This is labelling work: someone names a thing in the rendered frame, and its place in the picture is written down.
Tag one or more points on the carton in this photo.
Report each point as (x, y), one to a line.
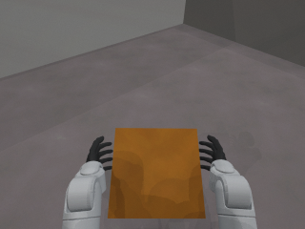
(156, 174)

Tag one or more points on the robot right hand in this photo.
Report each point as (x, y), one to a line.
(216, 153)

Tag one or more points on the left robot forearm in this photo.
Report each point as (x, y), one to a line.
(83, 198)

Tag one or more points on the robot left hand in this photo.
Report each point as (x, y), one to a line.
(94, 154)

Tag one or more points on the right robot forearm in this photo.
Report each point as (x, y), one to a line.
(233, 197)

